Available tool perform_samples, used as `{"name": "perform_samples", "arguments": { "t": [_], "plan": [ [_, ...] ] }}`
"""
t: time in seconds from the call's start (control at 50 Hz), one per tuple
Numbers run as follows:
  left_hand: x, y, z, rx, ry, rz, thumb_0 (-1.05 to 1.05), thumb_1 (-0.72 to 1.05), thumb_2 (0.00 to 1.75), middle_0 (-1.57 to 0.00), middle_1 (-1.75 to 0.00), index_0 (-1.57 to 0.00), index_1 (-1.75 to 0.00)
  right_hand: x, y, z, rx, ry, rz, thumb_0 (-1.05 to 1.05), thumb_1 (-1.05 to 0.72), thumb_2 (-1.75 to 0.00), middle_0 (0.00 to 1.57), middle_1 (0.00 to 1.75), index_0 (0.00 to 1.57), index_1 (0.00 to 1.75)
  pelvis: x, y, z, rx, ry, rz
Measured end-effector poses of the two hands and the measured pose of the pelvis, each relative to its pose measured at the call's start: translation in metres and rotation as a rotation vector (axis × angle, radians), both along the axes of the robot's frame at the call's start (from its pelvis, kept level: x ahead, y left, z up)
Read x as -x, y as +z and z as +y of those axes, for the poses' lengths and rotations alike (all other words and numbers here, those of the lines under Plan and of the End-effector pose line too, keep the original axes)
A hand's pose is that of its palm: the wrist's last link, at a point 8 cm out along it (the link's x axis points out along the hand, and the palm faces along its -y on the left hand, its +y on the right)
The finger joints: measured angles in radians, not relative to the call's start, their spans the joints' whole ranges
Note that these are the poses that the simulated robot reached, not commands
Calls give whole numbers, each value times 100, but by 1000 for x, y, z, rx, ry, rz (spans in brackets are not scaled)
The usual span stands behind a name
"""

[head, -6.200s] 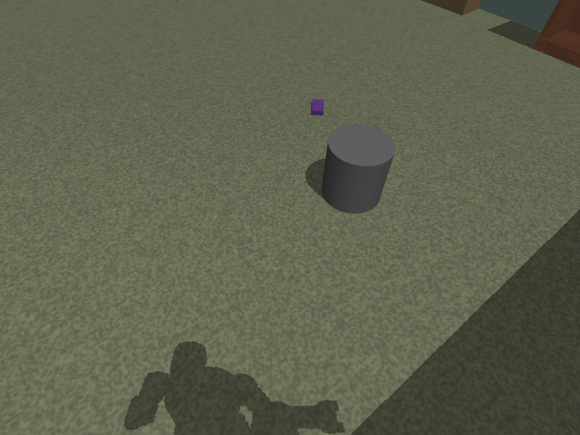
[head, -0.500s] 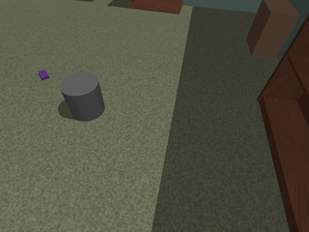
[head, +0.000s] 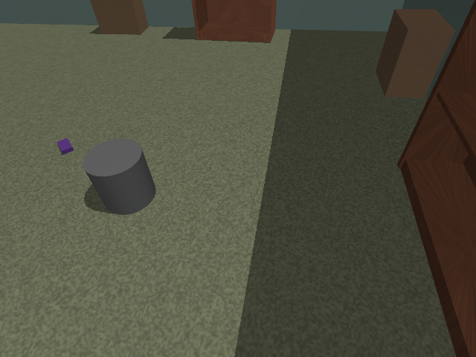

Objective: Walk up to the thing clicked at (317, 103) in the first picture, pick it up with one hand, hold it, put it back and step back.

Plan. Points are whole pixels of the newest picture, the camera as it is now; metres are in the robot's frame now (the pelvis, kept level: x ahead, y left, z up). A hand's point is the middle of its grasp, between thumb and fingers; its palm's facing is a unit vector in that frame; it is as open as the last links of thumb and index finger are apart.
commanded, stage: walk up
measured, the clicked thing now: (65, 146) +1.54 +1.27 -0.74
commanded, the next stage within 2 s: none
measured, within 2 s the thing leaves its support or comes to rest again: neither
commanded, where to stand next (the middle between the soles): +1.20 +0.06 m, yaw +1 degrees
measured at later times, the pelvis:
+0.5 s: pelvis +0.24 +0.03 +0.00, yaw +4 degrees
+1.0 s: pelvis +0.51 +0.00 +0.01, yaw +2 degrees
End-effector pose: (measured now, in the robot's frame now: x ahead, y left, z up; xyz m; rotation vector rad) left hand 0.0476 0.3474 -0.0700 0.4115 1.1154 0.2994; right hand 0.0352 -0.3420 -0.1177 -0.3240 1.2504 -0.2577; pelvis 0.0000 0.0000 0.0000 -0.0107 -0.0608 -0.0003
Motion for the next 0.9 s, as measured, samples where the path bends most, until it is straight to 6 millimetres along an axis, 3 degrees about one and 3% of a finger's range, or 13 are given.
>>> {"name": "perform_samples", "arguments": {
  "t": [0.08,0.14,0.22,0.3,0.46,0.52,0.58,0.68,0.76,0.84,0.9],
  "plan": [
    [10,5,-20,24,49,53,0,91,90,-21,-30,-20,-30,-55,9,4,-50,42,-71,1,-90,-90,20,30,20,30,-26,13,-7,2,-4,-7],
    [5,3,-30,48,75,86,0,91,90,-21,-30,-20,-30,-92,19,9,-78,80,-117,1,-90,-90,20,30,20,30,-48,19,-12,4,6,-5],
    [-19,-5,-39,77,90,98,1,90,90,-21,-30,-20,-30,-131,26,13,-85,119,-104,1,-90,-90,20,30,20,30,-81,20,-15,10,20,10],
    [-58,-17,-38,106,95,100,1,90,90,-21,-30,-20,-30,-174,28,17,-64,154,-63,1,-90,-90,20,30,20,30,-121,15,-10,23,43,24],
    [-156,-54,-11,139,107,143,0,90,90,-21,-30,-20,-30,-302,23,53,-10,216,-99,1,-90,-90,20,30,20,30,-218,-6,18,-23,64,43],
    [-205,-47,-8,151,71,146,1,91,90,-21,-30,-20,-30,-336,33,65,-15,194,-180,1,-90,-90,20,30,20,30,-249,2,28,11,71,39],
    [-264,-33,-5,152,26,78,1,91,90,-21,-30,-20,-30,-354,43,70,-17,162,-191,1,-90,-90,20,30,20,30,-282,13,30,7,65,32],
    [-357,-15,-1,134,-34,-38,0,91,90,-21,-30,-20,-30,-378,42,61,-14,133,-147,1,-90,-90,20,30,21,30,-336,16,27,-14,56,19],
    [-419,-9,-6,108,-83,-59,0,91,90,-21,-30,-20,-30,-406,30,45,-21,114,-124,1,-90,-90,20,30,21,30,-381,10,18,-30,42,13],
    [-470,-15,-15,69,-75,-67,0,91,90,-21,-30,-20,-30,-448,2,21,-27,92,-106,1,-90,-90,20,30,21,30,-435,-10,3,-28,36,15],
    [-492,-16,-26,59,-42,-84,0,91,90,-21,-30,-20,-30,-485,-10,15,-34,103,-75,1,-90,-90,20,30,20,30,-465,-14,-5,-1,48,9]
  ]
}}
